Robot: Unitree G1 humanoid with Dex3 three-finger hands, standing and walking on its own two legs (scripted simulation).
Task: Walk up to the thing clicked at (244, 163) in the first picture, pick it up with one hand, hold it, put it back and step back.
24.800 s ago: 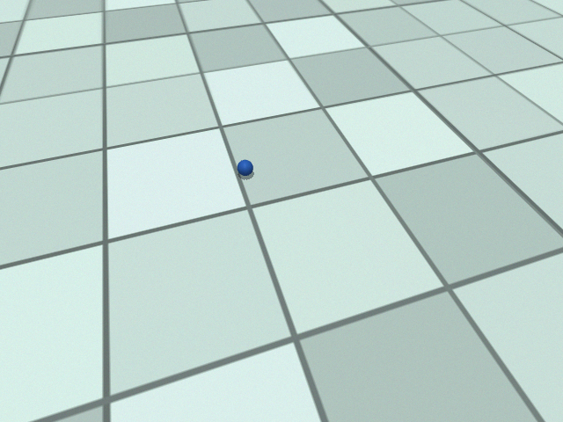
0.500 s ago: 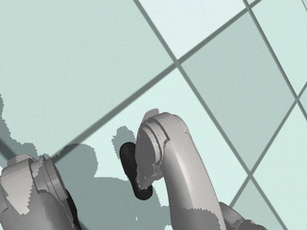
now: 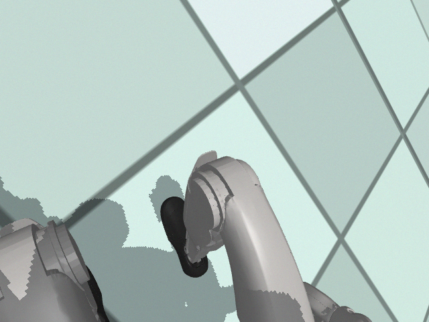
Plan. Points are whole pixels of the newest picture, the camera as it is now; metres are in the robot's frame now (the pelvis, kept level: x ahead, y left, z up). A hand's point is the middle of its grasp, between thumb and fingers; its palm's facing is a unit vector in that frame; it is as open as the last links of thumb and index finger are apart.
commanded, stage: open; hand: left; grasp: from above
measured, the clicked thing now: out of the picture +0.47 +0.27 -0.27
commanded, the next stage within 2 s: withdraw in 0.48 s
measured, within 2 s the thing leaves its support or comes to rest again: neither
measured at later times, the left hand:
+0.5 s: hand out of the picture +0.45 +0.27 -0.25, palm faces -0.44 -0.15 -0.89, open 13.3 cm
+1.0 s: hand out of the picture +0.46 +0.29 -0.14, palm faces -0.33 -0.08 -0.94, open 14.0 cm
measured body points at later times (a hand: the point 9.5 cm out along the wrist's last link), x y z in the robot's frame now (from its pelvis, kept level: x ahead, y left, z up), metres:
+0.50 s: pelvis +0.00 +0.00 +0.00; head +0.28 +0.12 +0.33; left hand +0.47 +0.27 -0.20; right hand +0.03 -0.25 -0.05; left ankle +0.06 +0.12 -0.27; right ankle +0.13 -0.12 -0.27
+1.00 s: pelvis +0.01 +0.00 +0.03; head +0.24 +0.09 +0.41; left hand +0.47 +0.29 -0.09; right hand +0.07 -0.26 -0.07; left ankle +0.06 +0.12 -0.27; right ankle +0.13 -0.12 -0.27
